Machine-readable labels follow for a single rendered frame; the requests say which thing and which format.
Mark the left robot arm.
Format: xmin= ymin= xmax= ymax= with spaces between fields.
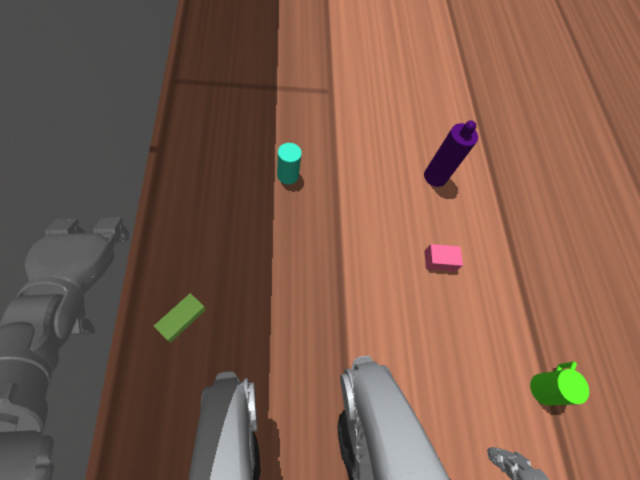
xmin=0 ymin=277 xmax=84 ymax=480

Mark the right robot hand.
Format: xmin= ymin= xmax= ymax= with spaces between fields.
xmin=487 ymin=447 xmax=549 ymax=480

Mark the left robot hand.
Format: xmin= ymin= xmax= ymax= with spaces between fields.
xmin=25 ymin=217 xmax=129 ymax=335

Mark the right robot foot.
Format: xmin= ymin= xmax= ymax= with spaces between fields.
xmin=338 ymin=411 xmax=356 ymax=480

